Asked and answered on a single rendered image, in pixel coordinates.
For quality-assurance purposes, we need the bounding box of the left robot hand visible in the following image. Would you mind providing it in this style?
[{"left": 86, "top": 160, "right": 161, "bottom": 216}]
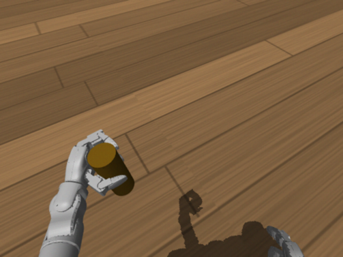
[{"left": 65, "top": 130, "right": 128, "bottom": 196}]

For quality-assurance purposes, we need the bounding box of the can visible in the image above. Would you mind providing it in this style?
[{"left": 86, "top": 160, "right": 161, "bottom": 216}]
[{"left": 87, "top": 142, "right": 135, "bottom": 196}]

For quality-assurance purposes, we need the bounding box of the left robot arm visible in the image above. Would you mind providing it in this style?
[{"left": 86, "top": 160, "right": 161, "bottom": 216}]
[{"left": 39, "top": 181, "right": 88, "bottom": 257}]

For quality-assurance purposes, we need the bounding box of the right robot hand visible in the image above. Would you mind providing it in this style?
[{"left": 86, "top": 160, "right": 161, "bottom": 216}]
[{"left": 266, "top": 226, "right": 304, "bottom": 257}]

